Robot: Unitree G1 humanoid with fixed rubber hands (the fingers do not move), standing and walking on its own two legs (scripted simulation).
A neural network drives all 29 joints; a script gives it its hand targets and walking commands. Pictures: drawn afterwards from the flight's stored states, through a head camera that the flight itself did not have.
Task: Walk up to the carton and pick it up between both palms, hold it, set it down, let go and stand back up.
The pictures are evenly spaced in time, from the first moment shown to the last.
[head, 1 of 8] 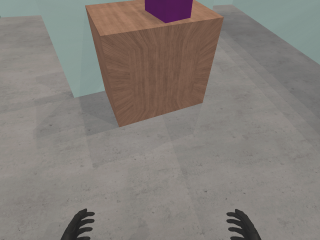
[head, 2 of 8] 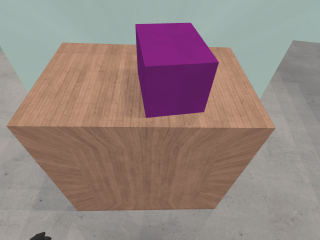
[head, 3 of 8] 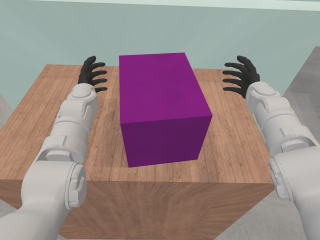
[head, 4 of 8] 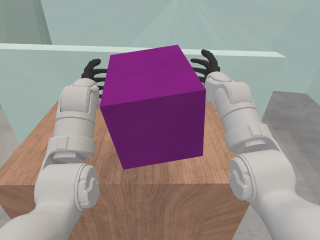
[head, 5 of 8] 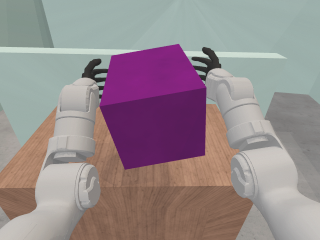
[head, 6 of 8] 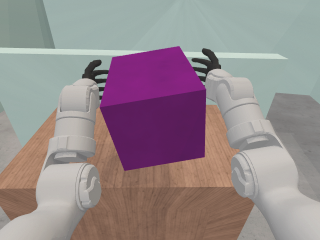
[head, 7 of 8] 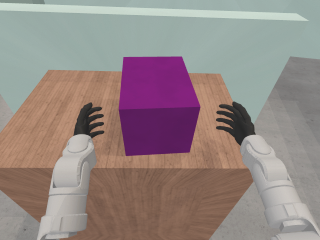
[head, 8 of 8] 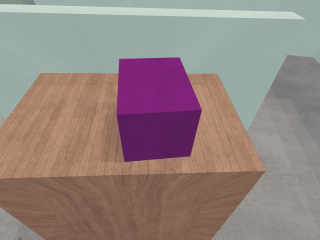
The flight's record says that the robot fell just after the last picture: no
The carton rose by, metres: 0.18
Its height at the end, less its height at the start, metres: +0.00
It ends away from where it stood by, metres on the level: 0.02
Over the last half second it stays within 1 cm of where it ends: yes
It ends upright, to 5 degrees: yes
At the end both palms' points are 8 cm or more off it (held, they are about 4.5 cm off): yes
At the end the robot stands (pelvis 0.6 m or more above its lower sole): yes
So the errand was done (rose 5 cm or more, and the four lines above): yes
